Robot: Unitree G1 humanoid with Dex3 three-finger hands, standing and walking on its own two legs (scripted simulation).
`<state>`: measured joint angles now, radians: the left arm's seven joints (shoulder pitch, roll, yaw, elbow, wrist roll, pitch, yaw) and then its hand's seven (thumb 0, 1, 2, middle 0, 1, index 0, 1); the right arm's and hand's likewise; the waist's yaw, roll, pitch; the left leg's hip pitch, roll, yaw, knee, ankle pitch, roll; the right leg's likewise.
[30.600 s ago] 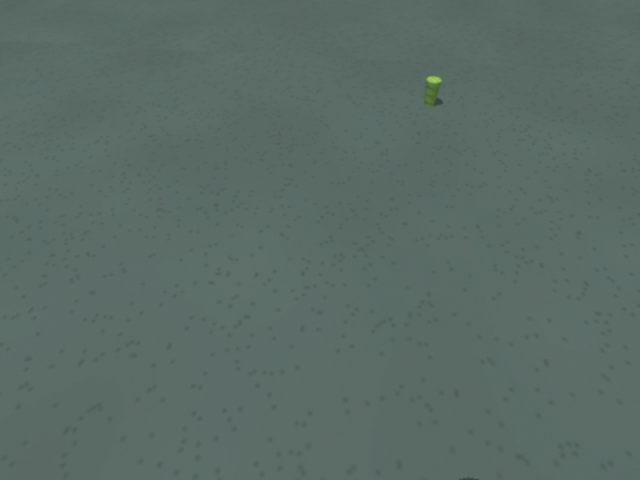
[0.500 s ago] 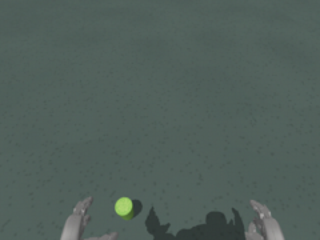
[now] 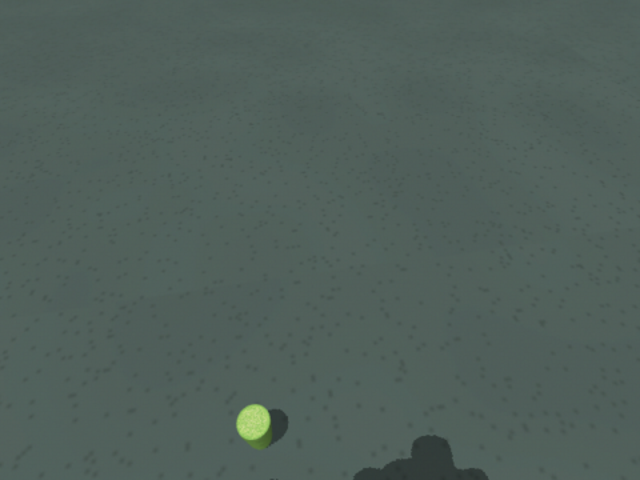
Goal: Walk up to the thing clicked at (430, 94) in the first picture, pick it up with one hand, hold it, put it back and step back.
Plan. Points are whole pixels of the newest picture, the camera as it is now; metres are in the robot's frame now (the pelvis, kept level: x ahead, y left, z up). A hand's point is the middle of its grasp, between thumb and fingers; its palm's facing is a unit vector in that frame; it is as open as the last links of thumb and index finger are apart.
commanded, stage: stand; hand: left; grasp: from the side
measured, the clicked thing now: (257, 430) +0.38 +0.23 -0.69
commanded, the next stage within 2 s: step back in 1.70 s
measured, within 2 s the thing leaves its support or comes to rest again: neither
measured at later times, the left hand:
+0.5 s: hand out of the picture +0.04 +0.25 -0.15, palm faces +0.00 -0.94 -0.34, open 7.3 cm
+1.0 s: hand out of the picture +0.06 +0.24 -0.15, palm faces -0.02 -0.94 -0.33, open 7.3 cm
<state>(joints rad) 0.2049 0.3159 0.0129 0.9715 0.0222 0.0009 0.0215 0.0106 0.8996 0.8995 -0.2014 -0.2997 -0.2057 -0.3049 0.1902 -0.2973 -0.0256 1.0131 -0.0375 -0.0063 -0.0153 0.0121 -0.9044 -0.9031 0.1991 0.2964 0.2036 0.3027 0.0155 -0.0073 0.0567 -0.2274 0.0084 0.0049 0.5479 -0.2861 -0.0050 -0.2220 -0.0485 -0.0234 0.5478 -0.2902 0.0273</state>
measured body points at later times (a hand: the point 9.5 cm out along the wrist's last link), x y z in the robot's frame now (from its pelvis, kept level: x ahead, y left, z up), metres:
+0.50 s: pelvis -0.02 +0.00 +0.01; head -0.02 +0.00 +0.46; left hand +0.04 +0.30 -0.12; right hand +0.05 -0.29 -0.13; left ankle +0.01 +0.12 -0.73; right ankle +0.00 -0.14 -0.73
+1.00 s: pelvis +0.00 +0.00 +0.01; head +0.01 -0.01 +0.46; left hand +0.06 +0.29 -0.12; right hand +0.06 -0.30 -0.13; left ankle +0.01 +0.12 -0.73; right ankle +0.00 -0.14 -0.73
